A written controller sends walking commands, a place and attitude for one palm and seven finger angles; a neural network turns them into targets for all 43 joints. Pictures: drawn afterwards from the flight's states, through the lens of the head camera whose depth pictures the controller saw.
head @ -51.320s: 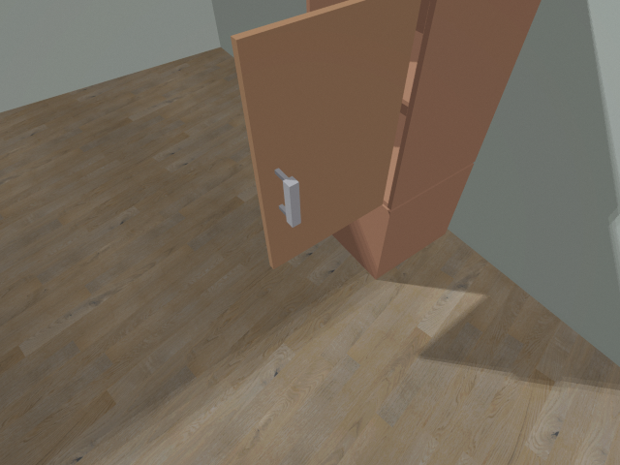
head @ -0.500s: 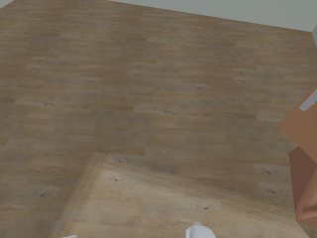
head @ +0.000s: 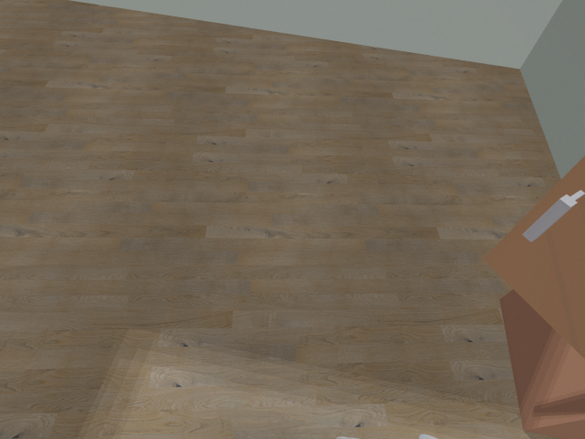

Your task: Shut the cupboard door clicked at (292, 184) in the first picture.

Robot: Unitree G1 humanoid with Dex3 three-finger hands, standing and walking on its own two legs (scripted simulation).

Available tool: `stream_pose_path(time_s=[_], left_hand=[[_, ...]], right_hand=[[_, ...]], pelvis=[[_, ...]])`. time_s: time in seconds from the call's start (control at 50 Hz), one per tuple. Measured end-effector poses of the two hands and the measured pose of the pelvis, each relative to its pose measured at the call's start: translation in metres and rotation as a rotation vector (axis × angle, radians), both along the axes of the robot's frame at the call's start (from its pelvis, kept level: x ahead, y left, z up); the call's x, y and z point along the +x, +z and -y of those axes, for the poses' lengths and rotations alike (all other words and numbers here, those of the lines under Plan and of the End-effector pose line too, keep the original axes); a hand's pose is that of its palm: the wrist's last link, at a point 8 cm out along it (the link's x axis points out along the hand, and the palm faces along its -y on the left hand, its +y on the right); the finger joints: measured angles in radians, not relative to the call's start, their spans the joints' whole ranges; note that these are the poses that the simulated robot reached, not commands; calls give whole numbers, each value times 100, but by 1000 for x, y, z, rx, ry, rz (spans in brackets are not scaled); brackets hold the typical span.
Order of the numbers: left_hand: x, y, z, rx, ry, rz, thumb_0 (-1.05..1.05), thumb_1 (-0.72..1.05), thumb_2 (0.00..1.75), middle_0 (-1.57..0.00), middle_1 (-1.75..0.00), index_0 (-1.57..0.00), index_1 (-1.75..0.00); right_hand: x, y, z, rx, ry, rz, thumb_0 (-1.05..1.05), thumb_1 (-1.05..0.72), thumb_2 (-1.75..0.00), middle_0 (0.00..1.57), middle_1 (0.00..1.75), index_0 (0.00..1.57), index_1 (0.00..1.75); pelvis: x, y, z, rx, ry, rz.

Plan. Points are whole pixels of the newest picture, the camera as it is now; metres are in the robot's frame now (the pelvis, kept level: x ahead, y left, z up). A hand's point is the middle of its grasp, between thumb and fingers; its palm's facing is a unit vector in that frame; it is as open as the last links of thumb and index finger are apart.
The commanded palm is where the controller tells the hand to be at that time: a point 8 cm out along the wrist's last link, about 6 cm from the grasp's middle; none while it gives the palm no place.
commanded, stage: turn to face it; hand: left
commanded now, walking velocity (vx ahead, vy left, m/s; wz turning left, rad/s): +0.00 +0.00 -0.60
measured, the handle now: (554, 215) +0.57 -0.48 -0.08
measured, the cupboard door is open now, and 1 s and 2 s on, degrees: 42 42 42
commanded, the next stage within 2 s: take the last steps up to it in 1.40 s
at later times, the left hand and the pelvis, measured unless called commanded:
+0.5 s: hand (207, 383) +0.21 +0.15 -0.16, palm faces -0.29 -0.92 -0.27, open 7.4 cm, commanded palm none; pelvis +0.05 -0.02 +0.00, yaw -18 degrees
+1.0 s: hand (255, 340) +0.28 +0.09 -0.15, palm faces -0.56 -0.78 -0.28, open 7.4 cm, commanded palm none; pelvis +0.08 -0.03 -0.01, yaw -36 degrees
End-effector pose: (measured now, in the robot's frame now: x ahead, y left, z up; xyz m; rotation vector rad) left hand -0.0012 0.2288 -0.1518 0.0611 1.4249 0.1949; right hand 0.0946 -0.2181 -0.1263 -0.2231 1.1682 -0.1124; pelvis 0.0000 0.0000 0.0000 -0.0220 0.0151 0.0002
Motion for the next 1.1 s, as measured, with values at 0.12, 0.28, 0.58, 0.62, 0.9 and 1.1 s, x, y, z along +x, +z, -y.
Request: stream_pose_path(time_s=[0.12,0.28,0.58,0.62,0.9,1.1], left_hand=[[81,14,-13,39,-118,118,1,91,90,-20,-29,-20,-30],[184,25,4,134,-320,293,0,91,90,-20,-29,-20,-30],[232,10,27,40,-484,219,0,90,90,-20,-29,-20,-30],[242,7,28,26,-508,212,1,90,90,-20,-29,-20,-30],[307,25,91,44,-736,303,1,90,90,-20,-29,-20,-30],[310,25,102,40,-807,231,0,90,90,-20,-29,-20,-30]], right_hand=[[-15,3,22,-27,-91,-32,-1,-92,-90,20,30,20,30],[-53,-26,76,-28,-253,-100,0,-91,-90,20,30,20,30],[-36,-1,62,-61,-383,14,0,-91,-90,20,30,19,30],[-42,0,53,-63,-394,3,0,-91,-90,20,30,19,30],[-128,-24,50,7,-641,-123,0,-90,-90,21,30,20,30],[-112,-4,59,-30,-730,-49,0,-91,-90,20,30,19,30]], pelvis=[[12,5,3,-16,-76,6],[31,-17,26,2,-183,11],[63,-11,5,10,-357,-21],[66,-10,3,11,-385,-16],[72,-15,26,3,-576,-2],[87,-3,23,24,-671,-7]])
